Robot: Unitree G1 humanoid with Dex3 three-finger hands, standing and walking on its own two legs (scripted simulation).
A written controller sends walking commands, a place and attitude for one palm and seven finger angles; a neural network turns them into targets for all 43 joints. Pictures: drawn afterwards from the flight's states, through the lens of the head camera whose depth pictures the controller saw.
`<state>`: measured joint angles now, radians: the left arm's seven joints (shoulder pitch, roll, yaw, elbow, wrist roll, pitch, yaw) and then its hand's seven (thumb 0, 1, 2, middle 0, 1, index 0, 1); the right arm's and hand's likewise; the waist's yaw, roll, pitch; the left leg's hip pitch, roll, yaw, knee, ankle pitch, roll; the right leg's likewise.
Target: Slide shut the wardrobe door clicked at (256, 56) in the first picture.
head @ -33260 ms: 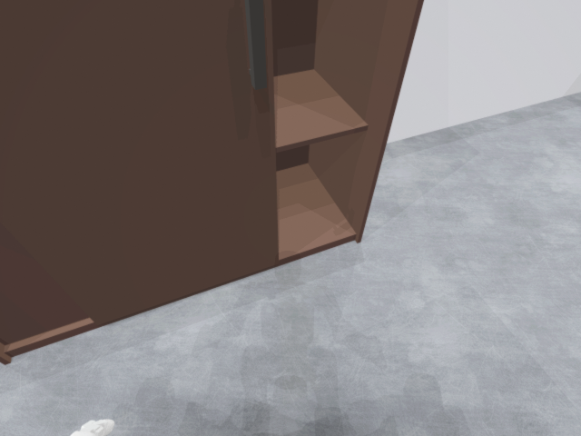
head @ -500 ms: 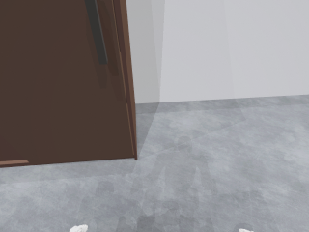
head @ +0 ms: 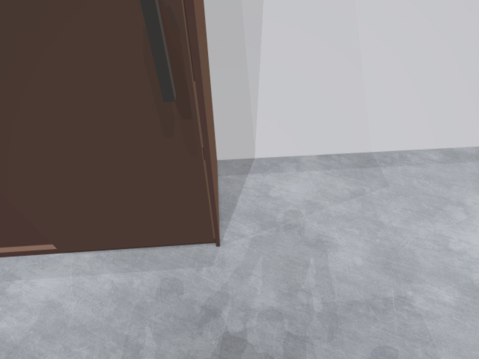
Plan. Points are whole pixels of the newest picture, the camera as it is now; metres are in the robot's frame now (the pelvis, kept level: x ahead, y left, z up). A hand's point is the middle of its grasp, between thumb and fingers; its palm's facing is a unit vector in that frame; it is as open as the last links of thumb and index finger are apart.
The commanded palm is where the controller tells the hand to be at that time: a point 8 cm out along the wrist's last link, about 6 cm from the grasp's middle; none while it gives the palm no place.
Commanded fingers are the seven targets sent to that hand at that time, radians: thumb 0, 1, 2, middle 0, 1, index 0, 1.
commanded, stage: let the arm hang, fingers relaxed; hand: left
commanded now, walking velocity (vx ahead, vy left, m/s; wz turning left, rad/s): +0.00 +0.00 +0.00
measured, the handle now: (160, 43) +0.67 +0.21 +0.20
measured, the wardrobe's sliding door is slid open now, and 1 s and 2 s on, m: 0.00 0.00 0.00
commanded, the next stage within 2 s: look to check the result in 0.34 s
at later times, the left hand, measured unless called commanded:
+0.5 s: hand out of the picture +0.09 +0.23 -0.16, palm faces -0.03 -0.95 -0.32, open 7.4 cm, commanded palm none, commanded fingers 0.00 0.90 0.90 -0.20 -0.30 -0.20 -0.30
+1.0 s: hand out of the picture +0.12 +0.21 -0.15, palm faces -0.04 -0.94 -0.33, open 7.4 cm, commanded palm none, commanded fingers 0.00 0.90 0.90 -0.20 -0.30 -0.20 -0.30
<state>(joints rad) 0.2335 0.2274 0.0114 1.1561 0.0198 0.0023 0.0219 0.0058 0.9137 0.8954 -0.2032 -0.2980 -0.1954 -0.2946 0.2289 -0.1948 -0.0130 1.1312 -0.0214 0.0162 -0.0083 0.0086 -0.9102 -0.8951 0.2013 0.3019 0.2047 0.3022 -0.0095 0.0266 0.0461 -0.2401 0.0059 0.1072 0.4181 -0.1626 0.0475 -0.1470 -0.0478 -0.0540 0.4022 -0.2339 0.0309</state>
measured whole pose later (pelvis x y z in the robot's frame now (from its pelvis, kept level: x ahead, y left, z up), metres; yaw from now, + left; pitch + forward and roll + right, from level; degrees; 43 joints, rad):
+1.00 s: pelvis +0.04 -0.03 +0.01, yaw +0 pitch -1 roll +0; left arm 0.10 0.31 0.00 1.14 0.02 -0.02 0.00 0.01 0.91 0.90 -0.21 -0.30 -0.20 -0.30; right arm 0.07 -0.33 0.00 1.13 -0.02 0.00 0.00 0.01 -0.91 -0.90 0.20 0.30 0.21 0.30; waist -0.01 0.01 0.04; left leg -0.13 0.02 0.10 0.30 -0.16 0.00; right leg -0.04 -0.02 -0.06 0.28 -0.23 0.00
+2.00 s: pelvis +0.04 -0.04 +0.01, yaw -1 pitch -1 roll +0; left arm 0.11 0.32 0.01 1.14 0.01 -0.02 0.01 0.01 0.91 0.90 -0.21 -0.30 -0.20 -0.30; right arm 0.10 -0.32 -0.01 1.14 -0.02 0.00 -0.01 0.01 -0.91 -0.90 0.20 0.30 0.21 0.30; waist -0.02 0.01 0.05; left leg -0.11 0.05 0.11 0.29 -0.16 -0.02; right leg -0.01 0.01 -0.05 0.26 -0.22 -0.02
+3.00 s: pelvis +0.04 -0.03 +0.01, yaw -1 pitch -1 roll +0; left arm 0.10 0.33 0.00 1.14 0.02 -0.02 0.00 0.01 0.91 0.90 -0.21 -0.30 -0.20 -0.30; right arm 0.08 -0.33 0.00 1.14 -0.01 0.00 0.00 0.01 -0.91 -0.89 0.20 0.30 0.21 0.30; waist -0.01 0.00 0.05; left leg -0.10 0.03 0.11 0.28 -0.16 0.00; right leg -0.01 -0.01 -0.05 0.25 -0.22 0.00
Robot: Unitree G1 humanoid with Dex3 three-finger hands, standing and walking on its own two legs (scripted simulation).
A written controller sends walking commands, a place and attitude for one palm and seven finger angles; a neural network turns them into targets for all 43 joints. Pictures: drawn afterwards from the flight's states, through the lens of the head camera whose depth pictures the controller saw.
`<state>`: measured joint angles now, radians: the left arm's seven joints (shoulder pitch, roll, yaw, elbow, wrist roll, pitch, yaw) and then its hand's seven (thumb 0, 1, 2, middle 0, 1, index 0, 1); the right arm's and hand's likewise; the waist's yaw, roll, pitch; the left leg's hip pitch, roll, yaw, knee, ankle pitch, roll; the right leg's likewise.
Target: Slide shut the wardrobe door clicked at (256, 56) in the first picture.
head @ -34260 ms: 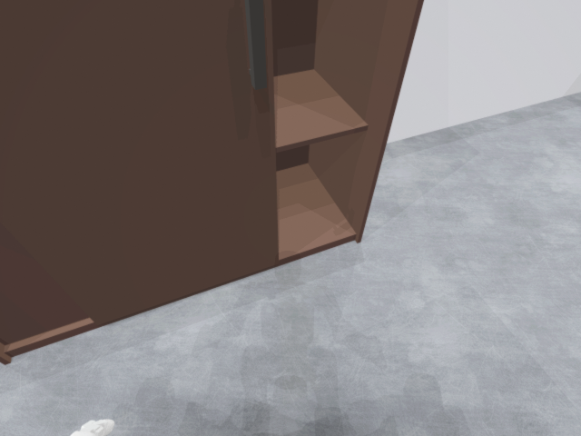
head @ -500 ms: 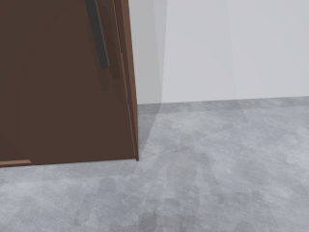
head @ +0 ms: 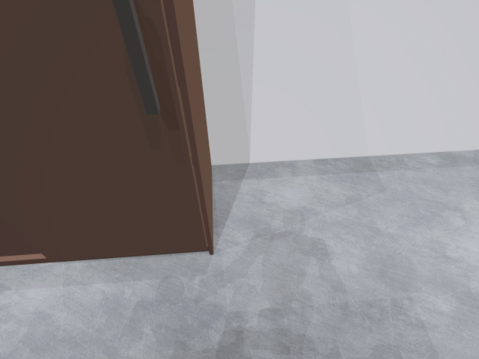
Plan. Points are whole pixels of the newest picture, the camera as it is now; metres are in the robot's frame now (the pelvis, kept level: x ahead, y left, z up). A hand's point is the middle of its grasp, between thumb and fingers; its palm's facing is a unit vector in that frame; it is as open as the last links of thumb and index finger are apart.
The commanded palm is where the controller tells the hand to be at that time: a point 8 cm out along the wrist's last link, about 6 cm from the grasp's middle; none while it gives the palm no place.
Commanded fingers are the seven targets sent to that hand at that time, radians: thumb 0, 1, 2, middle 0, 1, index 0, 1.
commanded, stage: stand and wait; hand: left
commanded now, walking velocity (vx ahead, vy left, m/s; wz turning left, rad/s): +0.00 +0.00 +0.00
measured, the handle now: (141, 55) +0.63 +0.23 +0.19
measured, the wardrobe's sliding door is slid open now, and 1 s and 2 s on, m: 0.00 0.00 0.00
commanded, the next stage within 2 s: none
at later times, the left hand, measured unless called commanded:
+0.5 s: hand out of the picture +0.09 +0.22 -0.16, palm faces -0.04 -0.94 -0.34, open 7.4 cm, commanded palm none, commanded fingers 0.00 0.90 0.90 -0.20 -0.30 -0.20 -0.30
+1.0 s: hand out of the picture +0.08 +0.22 -0.16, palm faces -0.05 -0.94 -0.33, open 7.4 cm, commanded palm none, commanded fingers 0.00 0.90 0.90 -0.20 -0.30 -0.20 -0.30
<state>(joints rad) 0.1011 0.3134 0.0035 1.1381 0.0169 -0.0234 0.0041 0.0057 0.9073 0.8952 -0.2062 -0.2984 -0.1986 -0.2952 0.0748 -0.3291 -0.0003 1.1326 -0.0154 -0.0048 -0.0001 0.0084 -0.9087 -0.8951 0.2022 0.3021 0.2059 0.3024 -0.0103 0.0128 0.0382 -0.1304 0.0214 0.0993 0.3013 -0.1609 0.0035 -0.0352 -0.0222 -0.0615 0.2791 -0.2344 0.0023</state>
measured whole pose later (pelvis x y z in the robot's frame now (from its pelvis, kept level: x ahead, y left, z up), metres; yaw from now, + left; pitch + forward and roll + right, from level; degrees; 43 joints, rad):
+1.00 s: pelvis +0.00 -0.02 +0.00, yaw -1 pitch -1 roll +0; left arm 0.11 0.32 0.01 1.14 0.01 -0.02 0.01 0.01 0.91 0.90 -0.21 -0.30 -0.20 -0.30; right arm 0.10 -0.32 -0.01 1.14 -0.02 0.00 -0.01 0.01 -0.91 -0.90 0.20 0.30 0.21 0.30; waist -0.02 0.01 0.05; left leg -0.11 0.05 0.11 0.29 -0.16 -0.02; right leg -0.01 0.01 -0.05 0.26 -0.22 -0.02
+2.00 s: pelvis +0.00 +0.00 +0.00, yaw -1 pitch -1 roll +0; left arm 0.10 0.33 0.00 1.14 0.02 -0.02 0.00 0.01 0.91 0.90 -0.21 -0.30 -0.20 -0.30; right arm 0.08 -0.33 0.00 1.14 -0.01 0.00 0.00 0.01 -0.91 -0.89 0.20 0.30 0.21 0.30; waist -0.01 0.00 0.05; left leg -0.10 0.03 0.11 0.28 -0.16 0.00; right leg -0.01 -0.01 -0.05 0.25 -0.22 0.00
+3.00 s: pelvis +0.00 -0.01 +0.00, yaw -1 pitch -2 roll +0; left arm 0.10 0.33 0.00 1.14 0.02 -0.02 0.00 0.01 0.91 0.90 -0.21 -0.30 -0.20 -0.30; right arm 0.09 -0.34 0.00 1.15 -0.01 0.00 0.00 0.01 -0.91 -0.90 0.20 0.30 0.21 0.30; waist -0.02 0.01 0.05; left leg -0.10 0.05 0.11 0.27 -0.14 -0.02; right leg -0.01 0.00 -0.05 0.25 -0.21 -0.02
